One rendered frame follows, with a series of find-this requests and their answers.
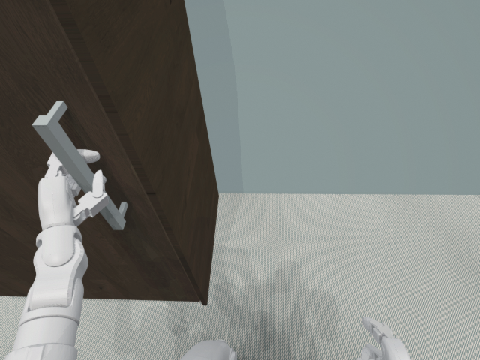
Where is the left robot forearm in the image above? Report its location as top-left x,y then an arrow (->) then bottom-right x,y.
4,225 -> 89,360

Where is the handle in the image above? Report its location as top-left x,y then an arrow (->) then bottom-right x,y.
32,100 -> 128,230

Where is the wardrobe door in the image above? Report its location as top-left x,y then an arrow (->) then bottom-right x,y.
0,0 -> 200,302

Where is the robot right hand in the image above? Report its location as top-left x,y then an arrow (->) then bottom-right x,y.
357,316 -> 411,360

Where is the robot left hand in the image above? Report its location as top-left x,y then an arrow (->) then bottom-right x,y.
38,149 -> 109,231

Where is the left robot thigh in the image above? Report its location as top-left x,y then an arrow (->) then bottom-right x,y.
180,340 -> 237,360

